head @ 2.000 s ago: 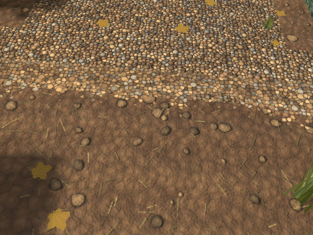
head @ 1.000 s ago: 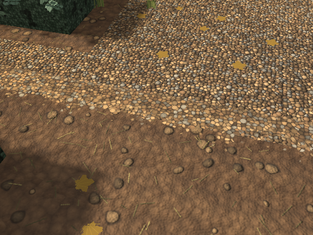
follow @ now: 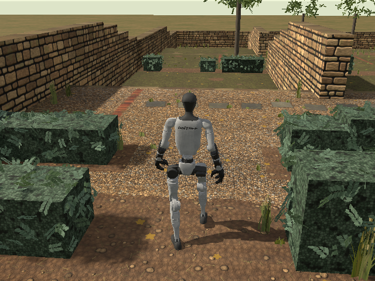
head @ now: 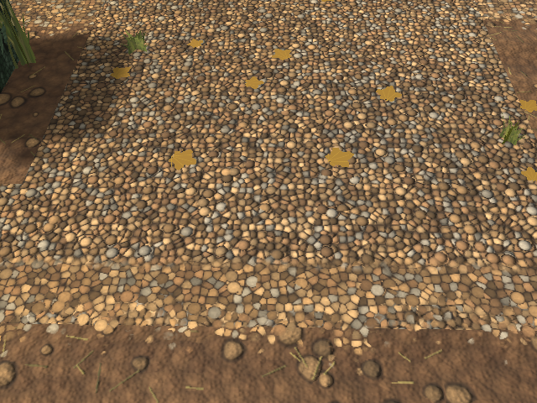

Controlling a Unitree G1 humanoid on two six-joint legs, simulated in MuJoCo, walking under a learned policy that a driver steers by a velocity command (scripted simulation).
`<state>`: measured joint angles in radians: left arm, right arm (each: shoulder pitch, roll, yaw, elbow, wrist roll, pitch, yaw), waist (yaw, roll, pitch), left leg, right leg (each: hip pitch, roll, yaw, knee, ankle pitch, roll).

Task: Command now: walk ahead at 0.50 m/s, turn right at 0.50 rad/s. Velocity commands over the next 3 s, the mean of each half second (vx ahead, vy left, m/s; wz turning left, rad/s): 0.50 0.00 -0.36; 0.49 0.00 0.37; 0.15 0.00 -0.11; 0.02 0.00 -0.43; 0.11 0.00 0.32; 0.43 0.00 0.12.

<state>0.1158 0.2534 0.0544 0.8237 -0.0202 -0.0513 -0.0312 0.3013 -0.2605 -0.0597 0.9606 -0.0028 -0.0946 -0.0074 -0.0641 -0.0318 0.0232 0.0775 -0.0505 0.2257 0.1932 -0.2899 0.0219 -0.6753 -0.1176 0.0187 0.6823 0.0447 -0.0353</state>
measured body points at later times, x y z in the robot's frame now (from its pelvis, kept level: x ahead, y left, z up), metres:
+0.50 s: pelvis +0.29 -0.05 +0.01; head +0.32 -0.07 +0.46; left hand +0.41 +0.21 -0.10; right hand +0.43 -0.33 -0.10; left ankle +0.52 +0.08 -0.69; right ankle +0.20 -0.12 -0.74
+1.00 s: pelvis +0.59 -0.04 +0.01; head +0.63 -0.02 +0.46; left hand +0.79 +0.22 -0.07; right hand +0.67 -0.32 -0.10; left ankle +0.54 +0.04 -0.74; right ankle +0.79 -0.21 -0.68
